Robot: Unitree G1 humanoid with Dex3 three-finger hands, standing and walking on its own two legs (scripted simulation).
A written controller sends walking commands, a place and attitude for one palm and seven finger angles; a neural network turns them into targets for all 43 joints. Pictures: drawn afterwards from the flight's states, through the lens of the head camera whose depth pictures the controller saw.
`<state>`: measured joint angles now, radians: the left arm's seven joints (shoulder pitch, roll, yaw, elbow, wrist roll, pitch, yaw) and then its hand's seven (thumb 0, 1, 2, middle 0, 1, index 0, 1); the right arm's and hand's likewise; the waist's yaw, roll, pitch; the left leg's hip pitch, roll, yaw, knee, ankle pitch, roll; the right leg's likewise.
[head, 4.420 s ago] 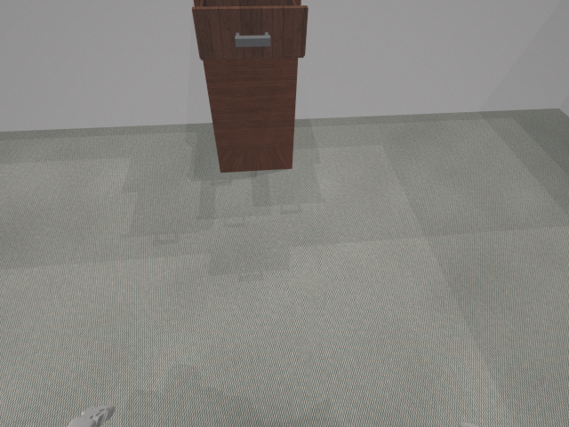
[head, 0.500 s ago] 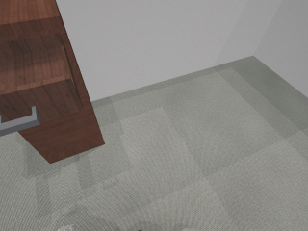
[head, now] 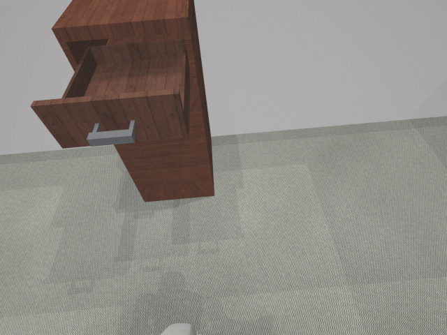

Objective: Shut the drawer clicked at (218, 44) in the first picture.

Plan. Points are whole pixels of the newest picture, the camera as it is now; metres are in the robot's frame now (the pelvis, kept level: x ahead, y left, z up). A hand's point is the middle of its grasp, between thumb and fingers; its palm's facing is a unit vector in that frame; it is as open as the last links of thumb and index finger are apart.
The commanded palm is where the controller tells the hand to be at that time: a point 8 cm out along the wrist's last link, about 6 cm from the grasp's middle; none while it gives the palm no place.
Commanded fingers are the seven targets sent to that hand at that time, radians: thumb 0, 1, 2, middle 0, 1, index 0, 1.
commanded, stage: take the last steps up to it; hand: left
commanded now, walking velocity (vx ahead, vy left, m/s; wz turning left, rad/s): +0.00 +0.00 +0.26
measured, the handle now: (113, 131) +0.53 +0.30 +0.04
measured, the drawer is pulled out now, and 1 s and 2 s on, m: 0.29 0.29 0.29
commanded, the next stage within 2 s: come to a stop and stand still in 1.06 s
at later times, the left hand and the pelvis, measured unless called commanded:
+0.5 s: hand out of the picture +0.04 +0.23 -0.17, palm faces +0.09 -0.98 -0.20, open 7.3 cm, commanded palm none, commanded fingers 0.00 0.90 0.90 -0.20 -0.30 -0.20 -0.30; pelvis +0.03 +0.04 +0.00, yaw +4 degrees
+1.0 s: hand out of the picture +0.09 +0.15 -0.17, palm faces +0.19 -0.97 -0.14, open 7.3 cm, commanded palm none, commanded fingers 0.00 0.90 0.90 -0.20 -0.30 -0.20 -0.30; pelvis +0.16 +0.02 +0.00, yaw +6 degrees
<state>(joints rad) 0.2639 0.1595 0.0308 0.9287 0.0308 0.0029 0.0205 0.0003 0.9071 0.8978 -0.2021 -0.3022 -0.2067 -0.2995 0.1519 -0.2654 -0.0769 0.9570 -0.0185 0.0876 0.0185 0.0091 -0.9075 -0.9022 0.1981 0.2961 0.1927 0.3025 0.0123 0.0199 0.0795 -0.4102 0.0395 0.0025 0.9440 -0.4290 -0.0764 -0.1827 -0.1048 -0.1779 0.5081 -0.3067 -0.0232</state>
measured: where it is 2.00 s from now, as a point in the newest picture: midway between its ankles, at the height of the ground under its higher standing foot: (236, 329)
